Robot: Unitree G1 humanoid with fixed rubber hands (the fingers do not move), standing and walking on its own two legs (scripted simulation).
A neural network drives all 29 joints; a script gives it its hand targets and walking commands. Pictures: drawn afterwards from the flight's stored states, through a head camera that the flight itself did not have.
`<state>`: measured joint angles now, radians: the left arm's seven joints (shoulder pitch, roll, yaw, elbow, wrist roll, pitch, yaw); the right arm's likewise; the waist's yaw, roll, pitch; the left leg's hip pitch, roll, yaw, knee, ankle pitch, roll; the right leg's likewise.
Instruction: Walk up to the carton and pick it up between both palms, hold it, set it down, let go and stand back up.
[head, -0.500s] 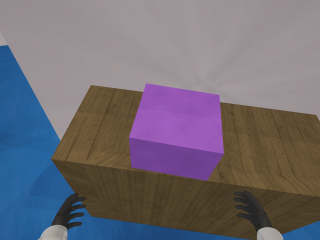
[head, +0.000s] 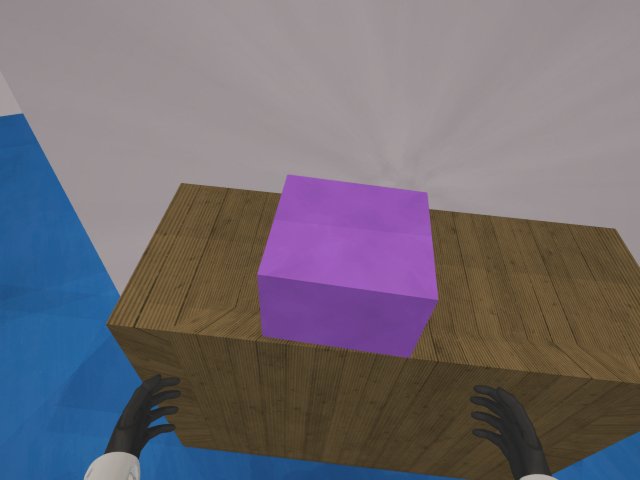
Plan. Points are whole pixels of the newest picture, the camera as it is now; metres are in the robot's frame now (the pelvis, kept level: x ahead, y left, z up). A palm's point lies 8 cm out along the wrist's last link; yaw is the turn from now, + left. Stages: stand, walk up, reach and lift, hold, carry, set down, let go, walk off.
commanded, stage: reach and lift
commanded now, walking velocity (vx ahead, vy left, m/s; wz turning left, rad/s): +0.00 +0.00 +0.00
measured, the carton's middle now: (346, 263) +0.45 -0.02 -0.03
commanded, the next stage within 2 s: none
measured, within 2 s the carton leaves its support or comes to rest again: neither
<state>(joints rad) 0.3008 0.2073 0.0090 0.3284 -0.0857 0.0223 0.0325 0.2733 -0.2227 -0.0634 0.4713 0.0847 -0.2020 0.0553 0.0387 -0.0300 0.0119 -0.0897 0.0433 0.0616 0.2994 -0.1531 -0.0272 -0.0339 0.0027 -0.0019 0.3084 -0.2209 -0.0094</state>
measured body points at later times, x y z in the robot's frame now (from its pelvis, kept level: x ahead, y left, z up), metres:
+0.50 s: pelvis +0.01 +0.00 +0.00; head -0.01 +0.00 +0.45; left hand +0.21 +0.22 -0.01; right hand +0.22 -0.24 -0.01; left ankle +0.01 +0.13 -0.75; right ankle -0.03 -0.11 -0.75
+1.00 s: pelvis +0.01 +0.00 +0.00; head -0.01 +0.00 +0.45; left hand +0.30 +0.21 +0.04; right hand +0.29 -0.24 +0.04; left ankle +0.01 +0.14 -0.75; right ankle -0.03 -0.11 -0.75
